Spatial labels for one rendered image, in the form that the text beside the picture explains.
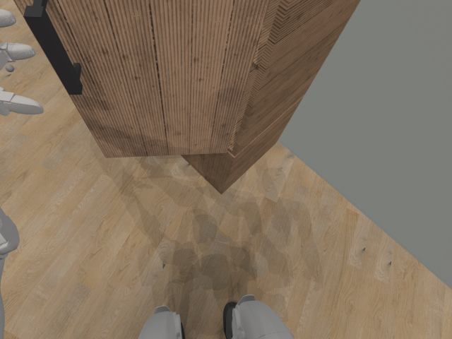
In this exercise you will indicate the right robot foot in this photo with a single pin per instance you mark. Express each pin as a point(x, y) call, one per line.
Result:
point(227, 319)

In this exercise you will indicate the robot left upper arm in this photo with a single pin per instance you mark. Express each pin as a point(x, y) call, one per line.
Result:
point(9, 241)

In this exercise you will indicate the handle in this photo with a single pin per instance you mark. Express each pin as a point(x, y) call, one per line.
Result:
point(42, 28)

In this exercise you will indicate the cupboard door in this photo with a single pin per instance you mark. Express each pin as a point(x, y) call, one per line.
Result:
point(160, 77)

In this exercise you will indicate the right robot shin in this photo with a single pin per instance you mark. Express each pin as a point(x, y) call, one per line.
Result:
point(245, 298)

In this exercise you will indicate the left robot hand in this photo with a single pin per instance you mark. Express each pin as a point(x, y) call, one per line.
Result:
point(10, 102)

